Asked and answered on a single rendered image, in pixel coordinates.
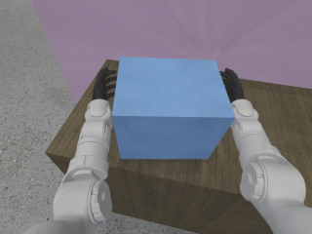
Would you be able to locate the robot right forearm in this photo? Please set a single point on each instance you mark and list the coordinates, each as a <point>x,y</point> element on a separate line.
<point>251,140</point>

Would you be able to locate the right robot hand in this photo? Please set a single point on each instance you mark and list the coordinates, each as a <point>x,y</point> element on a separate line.
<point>232,84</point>

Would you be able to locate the pedestal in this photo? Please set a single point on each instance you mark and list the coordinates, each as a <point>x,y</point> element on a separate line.
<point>199,195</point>

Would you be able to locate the carton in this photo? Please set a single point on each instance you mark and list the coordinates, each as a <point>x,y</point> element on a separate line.
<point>169,108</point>

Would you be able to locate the robot right upper arm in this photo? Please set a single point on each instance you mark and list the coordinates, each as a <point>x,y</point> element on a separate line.
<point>277,191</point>

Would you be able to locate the robot left upper arm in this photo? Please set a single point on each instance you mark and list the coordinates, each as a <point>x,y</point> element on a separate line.
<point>79,207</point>

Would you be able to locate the robot left forearm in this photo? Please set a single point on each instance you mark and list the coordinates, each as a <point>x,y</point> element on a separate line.
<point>90,160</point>

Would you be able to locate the left robot hand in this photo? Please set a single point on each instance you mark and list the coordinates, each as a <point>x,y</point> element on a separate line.
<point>100,89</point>

